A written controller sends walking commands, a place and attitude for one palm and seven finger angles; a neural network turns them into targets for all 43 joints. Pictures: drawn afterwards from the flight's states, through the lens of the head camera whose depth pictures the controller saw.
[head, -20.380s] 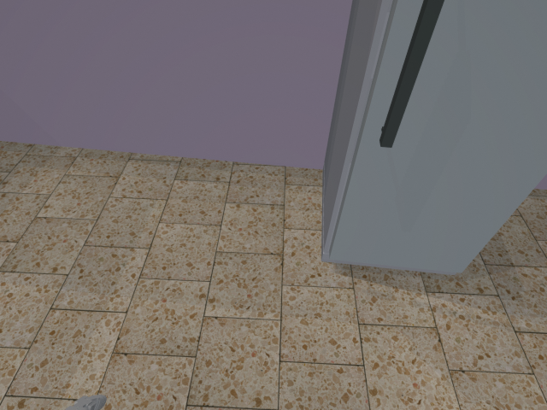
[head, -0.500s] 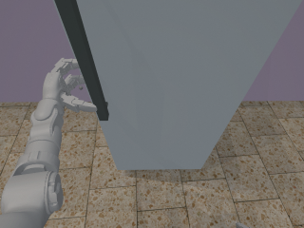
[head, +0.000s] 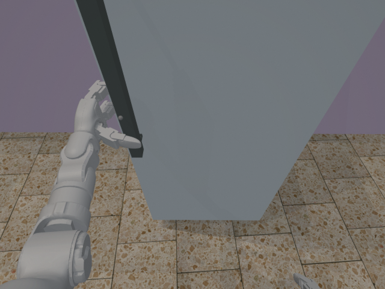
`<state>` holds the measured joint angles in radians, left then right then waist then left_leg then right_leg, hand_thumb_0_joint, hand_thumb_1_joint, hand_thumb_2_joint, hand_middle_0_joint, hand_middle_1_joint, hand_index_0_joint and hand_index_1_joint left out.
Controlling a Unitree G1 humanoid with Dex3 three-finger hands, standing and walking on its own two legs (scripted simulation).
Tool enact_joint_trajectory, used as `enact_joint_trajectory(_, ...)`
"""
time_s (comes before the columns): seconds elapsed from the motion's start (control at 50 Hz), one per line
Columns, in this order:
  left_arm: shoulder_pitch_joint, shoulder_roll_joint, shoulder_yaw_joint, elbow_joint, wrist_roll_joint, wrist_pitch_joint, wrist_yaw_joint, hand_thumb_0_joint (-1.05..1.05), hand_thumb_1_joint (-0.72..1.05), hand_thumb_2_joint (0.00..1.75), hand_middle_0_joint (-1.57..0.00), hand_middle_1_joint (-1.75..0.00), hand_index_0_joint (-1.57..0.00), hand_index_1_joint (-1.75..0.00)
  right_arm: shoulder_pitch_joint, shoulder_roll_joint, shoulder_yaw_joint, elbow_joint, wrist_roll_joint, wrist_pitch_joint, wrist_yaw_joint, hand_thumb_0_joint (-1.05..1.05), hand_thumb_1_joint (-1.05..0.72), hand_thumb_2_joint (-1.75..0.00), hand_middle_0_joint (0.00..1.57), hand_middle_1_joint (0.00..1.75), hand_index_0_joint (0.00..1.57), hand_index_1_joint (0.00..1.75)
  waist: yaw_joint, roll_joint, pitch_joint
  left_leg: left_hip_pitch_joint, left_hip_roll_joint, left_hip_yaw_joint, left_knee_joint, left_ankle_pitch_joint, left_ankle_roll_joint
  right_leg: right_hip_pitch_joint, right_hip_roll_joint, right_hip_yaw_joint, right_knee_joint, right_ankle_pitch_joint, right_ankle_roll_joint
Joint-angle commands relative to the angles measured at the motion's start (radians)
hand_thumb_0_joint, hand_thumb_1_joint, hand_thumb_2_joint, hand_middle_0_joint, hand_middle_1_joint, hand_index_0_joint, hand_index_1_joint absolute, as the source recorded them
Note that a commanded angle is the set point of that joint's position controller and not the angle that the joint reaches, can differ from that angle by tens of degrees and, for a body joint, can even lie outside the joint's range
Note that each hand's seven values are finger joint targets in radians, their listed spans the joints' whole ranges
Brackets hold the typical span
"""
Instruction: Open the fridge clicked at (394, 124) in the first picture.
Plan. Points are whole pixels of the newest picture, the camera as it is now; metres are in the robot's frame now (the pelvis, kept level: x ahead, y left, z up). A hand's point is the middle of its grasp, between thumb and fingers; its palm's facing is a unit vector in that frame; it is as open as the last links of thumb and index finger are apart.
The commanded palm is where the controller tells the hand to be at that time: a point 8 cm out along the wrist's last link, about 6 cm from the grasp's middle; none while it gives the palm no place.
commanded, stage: slide the fingers in behind the handle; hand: left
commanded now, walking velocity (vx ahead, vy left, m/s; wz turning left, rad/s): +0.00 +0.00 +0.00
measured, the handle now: (117, 71) +0.48 +0.16 +0.21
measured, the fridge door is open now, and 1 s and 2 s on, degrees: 0 0 0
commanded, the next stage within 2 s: grip the handle and tug to test in 1.04 s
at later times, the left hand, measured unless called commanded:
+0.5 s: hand (130, 121) +0.41 +0.14 +0.13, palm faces +0.03 -1.00 +0.00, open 14.0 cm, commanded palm +0.38 +0.18 +0.13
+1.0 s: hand (130, 122) +0.41 +0.14 +0.13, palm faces +0.02 -1.00 -0.01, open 14.2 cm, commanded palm +0.38 +0.18 +0.13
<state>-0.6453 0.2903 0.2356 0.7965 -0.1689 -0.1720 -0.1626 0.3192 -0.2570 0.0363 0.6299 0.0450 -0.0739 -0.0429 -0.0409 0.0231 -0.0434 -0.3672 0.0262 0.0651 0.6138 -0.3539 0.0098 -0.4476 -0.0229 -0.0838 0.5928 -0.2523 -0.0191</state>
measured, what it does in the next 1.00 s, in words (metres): stands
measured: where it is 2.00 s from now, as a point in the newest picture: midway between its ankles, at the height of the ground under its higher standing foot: outside the picture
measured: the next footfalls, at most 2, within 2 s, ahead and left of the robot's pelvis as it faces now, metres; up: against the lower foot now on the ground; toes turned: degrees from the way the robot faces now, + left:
none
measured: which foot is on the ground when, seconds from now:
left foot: down 0.00-1.00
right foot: down 0.00-1.00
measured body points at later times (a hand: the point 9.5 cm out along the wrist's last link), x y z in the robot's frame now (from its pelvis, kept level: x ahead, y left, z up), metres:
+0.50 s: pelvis +0.00 -0.01 +0.00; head +0.02 -0.02 +0.45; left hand +0.41 +0.19 +0.13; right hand +0.11 -0.25 -0.11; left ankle -0.03 +0.11 -0.73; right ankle +0.03 -0.11 -0.73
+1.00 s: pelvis -0.01 -0.01 +0.00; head +0.02 -0.02 +0.45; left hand +0.41 +0.19 +0.13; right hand +0.10 -0.26 -0.11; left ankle -0.03 +0.11 -0.73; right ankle +0.03 -0.11 -0.73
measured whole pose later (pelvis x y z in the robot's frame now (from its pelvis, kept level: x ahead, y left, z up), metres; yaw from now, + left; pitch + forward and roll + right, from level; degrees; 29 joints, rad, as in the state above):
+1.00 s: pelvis -0.01 -0.01 +0.00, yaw +0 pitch +4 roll +0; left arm -0.60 0.23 0.19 0.74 -0.16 -0.17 -0.09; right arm 0.31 -0.25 0.03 0.66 0.04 -0.09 -0.04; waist -0.03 0.02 -0.03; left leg -0.32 0.03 0.07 0.58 -0.33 0.00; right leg -0.41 -0.02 -0.08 0.57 -0.23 -0.03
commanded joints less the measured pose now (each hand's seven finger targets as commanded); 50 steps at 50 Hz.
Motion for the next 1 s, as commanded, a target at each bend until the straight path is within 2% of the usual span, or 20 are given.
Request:
enact_joint_trajectory(0.0, -0.447, 0.165, 0.018, -0.25, -0.01, -0.062, 0.007, 0.0, -0.5, 0.3, -0.3, -1.2, -0.3, -1.2, 0.007, -0.139, -0.053, -0.11, 0.001, -0.034, -0.012, 0.0, -0.9, -0.9, 0.2, 0.3, 0.2, 0.3, -0.009, -0.022, -0.329, 0.063, -0.023, -0.049, -0.077, 0.31, 0.015, 0.23, 0.027, 0.043, -0.033, 0.321, -0.008)
enact_joint_trajectory(0.04, -0.452, 0.166, 0.022, -0.273, -0.003, -0.067, 0.016, 0.0, -0.5, 0.3, -0.3, -1.2, -0.3, -1.2, 0.001, -0.132, -0.052, -0.107, 0.001, -0.036, -0.011, 0.0, -0.9, -0.9, 0.2, 0.3, 0.2, 0.3, 0.0, 0.007, -0.345, 0.077, -0.024, -0.052, -0.08, 0.319, 0.012, 0.232, 0.027, 0.046, -0.032, 0.321, -0.011)
enact_joint_trajectory(0.08, -0.458, 0.128, -0.01, -0.3, -0.001, -0.069, 0.024, 0.0, -0.5, 0.3, -0.3, -1.2, -0.3, -1.2, -0.004, -0.126, -0.053, -0.106, 0.0, -0.04, -0.009, 0.0, -0.9, -0.9, 0.2, 0.3, 0.2, 0.3, -0.008, 0.007, -0.356, 0.092, -0.024, -0.049, -0.075, 0.336, 0.013, 0.232, 0.027, 0.045, -0.031, 0.343, -0.008)
enact_joint_trajectory(0.12, -0.429, 0.168, 0.029, -0.293, 0.0, -0.069, 0.035, 0.0, -0.5, 0.3, -0.3, -1.2, -0.3, -1.2, -0.002, -0.13, -0.054, -0.102, -0.002, -0.037, -0.009, 0.0, -0.9, -0.9, 0.2, 0.3, 0.2, 0.3, 0.002, -0.011, -0.352, 0.083, -0.022, -0.048, -0.078, 0.346, 0.013, 0.251, 0.027, 0.045, -0.031, 0.356, -0.008)
enact_joint_trajectory(0.16, -0.398, 0.138, 0.008, -0.315, 0.002, -0.065, 0.034, 0.0, -0.5, 0.3, -0.3, -1.2, -0.3, -1.2, -0.013, -0.123, -0.052, -0.108, -0.002, -0.039, -0.006, 0.0, -0.9, -0.9, 0.2, 0.3, 0.2, 0.3, 0.009, 0.005, -0.35, 0.082, -0.025, -0.042, -0.081, 0.354, 0.012, 0.263, 0.025, 0.046, -0.031, 0.369, -0.009)
enact_joint_trajectory(0.18, -0.379, 0.123, 0.003, -0.307, -0.001, -0.057, 0.034, 0.0, -0.5, 0.3, -0.3, -1.2, -0.3, -1.2, -0.015, -0.123, -0.053, -0.11, -0.002, -0.04, -0.005, 0.0, -0.9, -0.9, 0.2, 0.3, 0.2, 0.3, 0.009, -0.017, -0.344, 0.079, -0.024, -0.041, -0.082, 0.348, 0.013, 0.263, 0.026, 0.045, -0.033, 0.368, -0.008)
enact_joint_trajectory(0.2, -0.368, 0.152, 0.024, -0.293, 0.0, -0.054, 0.037, 0.0, -0.5, 0.3, -0.3, -1.2, -0.3, -1.2, -0.012, -0.129, -0.054, -0.108, -0.002, -0.036, -0.007, 0.0, -0.9, -0.9, 0.2, 0.3, 0.2, 0.3, 0.011, -0.04, -0.334, 0.067, -0.024, -0.041, -0.083, 0.344, 0.016, 0.277, 0.025, 0.044, -0.036, 0.368, -0.008)
enact_joint_trajectory(0.26, -0.351, 0.127, 0.01, -0.346, 0.0, -0.047, 0.041, 0.0, -0.5, 0.3, -0.3, -1.2, -0.3, -1.2, -0.028, -0.122, -0.054, -0.118, -0.001, -0.035, -0.004, 0.0, -0.9, -0.9, 0.2, 0.3, 0.2, 0.3, 0.02, -0.011, -0.345, 0.078, -0.026, -0.036, -0.092, 0.344, 0.014, 0.283, 0.023, 0.046, -0.038, 0.373, -0.009)
enact_joint_trajectory(0.3, -0.351, 0.099, -0.013, -0.341, -0.001, -0.04, 0.047, 0.0, -0.5, 0.3, -0.3, -1.2, -0.3, -1.2, -0.029, -0.122, -0.054, -0.117, 0.001, -0.035, -0.005, 0.0, -0.9, -0.9, 0.2, 0.3, 0.2, 0.3, 0.011, -0.042, -0.319, 0.079, -0.024, -0.04, -0.092, 0.339, 0.015, 0.273, 0.025, 0.041, -0.045, 0.359, -0.008)
enact_joint_trajectory(0.38, -0.412, 0.087, -0.033, -0.342, 0.005, -0.034, 0.062, 0.0, -0.5, 0.3, -0.3, -1.2, -0.3, -1.2, -0.038, -0.12, -0.051, -0.109, 0.001, -0.035, -0.011, 0.0, -0.9, -0.9, 0.2, 0.3, 0.2, 0.3, -0.006, -0.035, -0.293, 0.075, -0.028, -0.04, -0.101, 0.266, 0.017, 0.246, 0.024, 0.048, -0.062, 0.301, -0.005)
enact_joint_trajectory(0.42, -0.413, 0.129, 0.005, -0.342, 0.006, -0.042, 0.072, 0.0, -0.5, 0.3, -0.3, -1.2, -0.3, -1.2, -0.038, -0.122, -0.051, -0.106, -0.001, -0.037, -0.014, 0.0, -0.9, -0.9, 0.2, 0.3, 0.2, 0.3, 0.006, -0.041, -0.304, 0.072, -0.029, -0.043, -0.102, 0.269, 0.018, 0.267, 0.021, 0.051, -0.062, 0.304, -0.005)
enact_joint_trajectory(0.48, -0.422, 0.076, -0.046, -0.348, 0.012, -0.053, 0.067, 0.0, -0.5, 0.3, -0.3, -1.2, -0.3, -1.2, -0.047, -0.113, -0.049, -0.104, -0.001, -0.043, -0.012, 0.0, -0.9, -0.9, 0.2, 0.3, 0.2, 0.3, -0.001, -0.007, -0.313, 0.085, -0.031, -0.036, -0.101, 0.266, 0.017, 0.258, 0.021, 0.053, -0.062, 0.306, -0.007)
enact_joint_trajectory(0.52, -0.415, 0.06, -0.059, -0.326, 0.008, -0.056, 0.066, 0.0, -0.5, 0.3, -0.3, -1.2, -0.3, -1.2, -0.047, -0.116, -0.048, -0.103, -0.001, -0.046, -0.012, 0.0, -0.9, -0.9, 0.2, 0.3, 0.2, 0.3, -0.006, -0.031, -0.301, 0.081, -0.029, -0.041, -0.102, 0.26, 0.018, 0.252, 0.022, 0.05, -0.063, 0.297, -0.006)
enact_joint_trajectory(0.6, -0.443, 0.102, -0.03, -0.308, 0.009, -0.068, 0.065, 0.0, -0.5, 0.3, -0.3, -1.2, -0.3, -1.2, -0.044, -0.124, -0.05, -0.099, -0.001, -0.05, -0.017, 0.0, -0.9, -0.9, 0.2, 0.3, 0.2, 0.3, 0.0, -0.031, -0.32, 0.07, -0.032, -0.041, -0.103, 0.234, 0.019, 0.268, 0.02, 0.058, -0.065, 0.271, -0.007)
enact_joint_trajectory(0.72, -0.459, 0.055, -0.07, -0.304, 0.007, -0.08, 0.062, 0.0, -0.5, 0.3, -0.3, -1.2, -0.3, -1.2, -0.043, -0.119, -0.05, -0.093, 0.0, -0.057, -0.013, 0.0, -0.9, -0.9, 0.2, 0.3, 0.2, 0.3, -0.009, -0.021, -0.307, 0.082, -0.03, -0.046, -0.104, 0.245, 0.016, 0.239, 0.023, 0.049, -0.063, 0.276, -0.006)
enact_joint_trajectory(0.8, -0.442, 0.099, -0.03, -0.287, 0.009, -0.086, 0.066, 0.0, -0.5, 0.3, -0.3, -1.2, -0.3, -1.2, -0.034, -0.127, -0.053, -0.09, -0.003, -0.059, -0.013, 0.0, -0.9, -0.9, 0.2, 0.3, 0.2, 0.3, 0.005, -0.05, -0.322, 0.07, -0.031, -0.046, -0.105, 0.245, 0.019, 0.266, 0.022, 0.053, -0.062, 0.276, -0.008)
enact_joint_trajectory(0.82, -0.44, 0.087, -0.038, -0.297, 0.005, -0.085, 0.061, 0.0, -0.5, 0.3, -0.3, -1.2, -0.3, -1.2, -0.043, -0.123, -0.051, -0.093, -0.001, -0.059, -0.013, 0.0, -0.9, -0.9, 0.2, 0.3, 0.2, 0.3, 0.002, -0.026, -0.323, 0.071, -0.032, -0.039, -0.103, 0.248, 0.02, 0.267, 0.02, 0.058, -0.063, 0.29, -0.006)
enact_joint_trajectory(0.84, -0.448, 0.117, -0.014, -0.298, 0.007, -0.087, 0.062, 0.0, -0.5, 0.3, -0.3, -1.2, -0.3, -1.2, -0.037, -0.124, -0.05, -0.088, -0.003, -0.058, -0.013, 0.0, -0.9, -0.9, 0.2, 0.3, 0.2, 0.3, 0.008, -0.022, -0.332, 0.069, -0.034, -0.042, -0.104, 0.254, 0.018, 0.276, 0.02, 0.057, -0.06, 0.296, -0.008)
enact_joint_trajectory(0.96, -0.404, 0.082, -0.033, -0.309, -0.003, -0.081, 0.051, 0.0, -0.5, 0.3, -0.3, -1.2, -0.3, -1.2, -0.047, -0.12, -0.049, -0.099, -0.001, -0.058, -0.009, 0.0, -0.9, -0.9, 0.2, 0.3, 0.2, 0.3, 0.011, -0.022, -0.309, 0.064, -0.033, -0.035, -0.111, 0.249, 0.017, 0.274, 0.021, 0.056, -0.066, 0.296, -0.007)
enact_joint_trajectory(0.98, -0.419, 0.104, -0.017, -0.321, -0.001, -0.083, 0.055, 0.0, -0.5, 0.3, -0.3, -1.2, -0.3, -1.2, -0.043, -0.122, -0.052, -0.095, -0.001, -0.057, -0.011, 0.0, -0.9, -0.9, 0.2, 0.3, 0.2, 0.3, 0.008, -0.037, -0.312, 0.067, -0.03, -0.037, -0.11, 0.254, 0.018, 0.275, 0.023, 0.055, -0.066, 0.299, -0.007)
